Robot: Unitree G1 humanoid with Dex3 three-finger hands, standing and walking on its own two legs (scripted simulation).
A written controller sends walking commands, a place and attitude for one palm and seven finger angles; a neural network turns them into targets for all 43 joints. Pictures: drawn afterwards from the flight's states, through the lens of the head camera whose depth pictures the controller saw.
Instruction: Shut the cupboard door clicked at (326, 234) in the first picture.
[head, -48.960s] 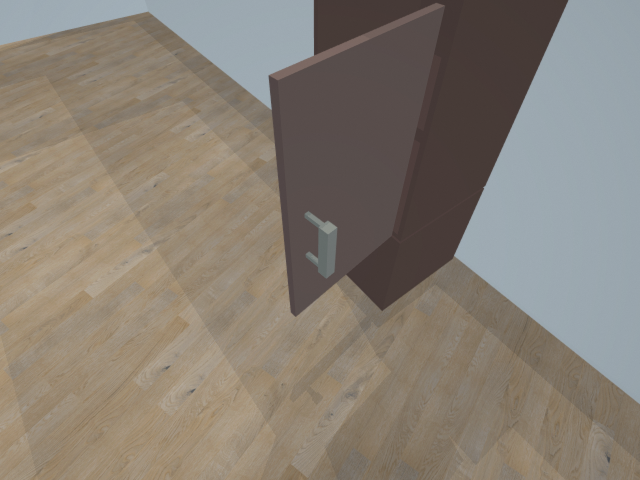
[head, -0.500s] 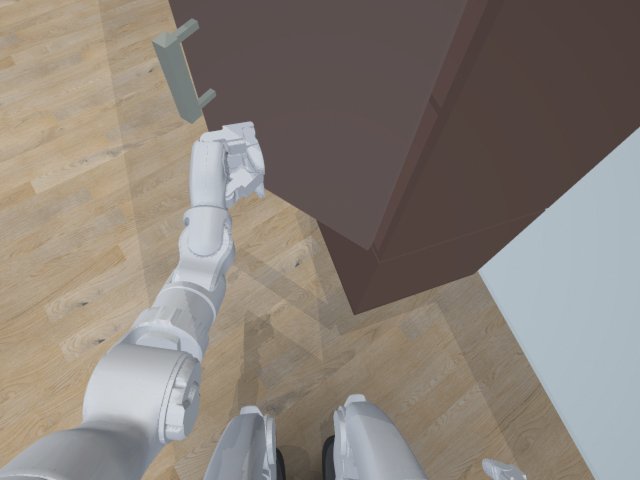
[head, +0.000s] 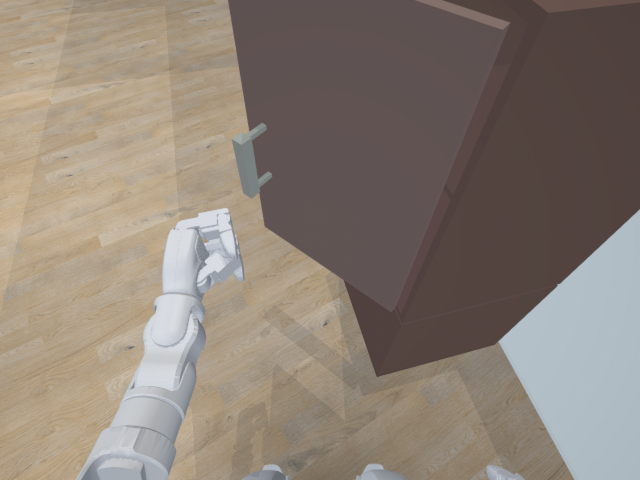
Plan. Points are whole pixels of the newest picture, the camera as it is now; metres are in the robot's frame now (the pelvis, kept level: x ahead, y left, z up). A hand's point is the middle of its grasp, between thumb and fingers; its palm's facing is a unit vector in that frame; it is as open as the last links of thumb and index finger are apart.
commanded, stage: draw the hand back to the body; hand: left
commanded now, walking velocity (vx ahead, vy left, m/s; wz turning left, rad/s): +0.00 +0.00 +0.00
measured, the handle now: (255, 161) +0.65 +0.13 -0.03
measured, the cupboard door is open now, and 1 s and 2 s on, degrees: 37 37 37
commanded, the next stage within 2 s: step back with the hand held close in 1.16 s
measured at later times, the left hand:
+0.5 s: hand (74, 299) +0.27 +0.23 +0.15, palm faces +0.23 -0.94 -0.26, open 4.0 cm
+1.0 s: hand out of the picture +0.20 +0.30 +0.20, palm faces +0.49 -0.78 -0.39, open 7.2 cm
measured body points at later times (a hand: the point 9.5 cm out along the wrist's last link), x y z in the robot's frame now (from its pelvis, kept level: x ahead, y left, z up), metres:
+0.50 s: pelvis +0.03 +0.03 +0.05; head +0.02 +0.01 +0.50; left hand +0.25 +0.28 +0.17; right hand +0.24 -0.16 -0.03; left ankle +0.00 +0.07 -0.69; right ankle +0.01 -0.09 -0.69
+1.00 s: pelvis +0.02 +0.03 +0.06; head +0.01 +0.00 +0.50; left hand +0.17 +0.34 +0.22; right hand +0.21 -0.19 -0.03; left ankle +0.00 +0.07 -0.69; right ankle +0.01 -0.09 -0.69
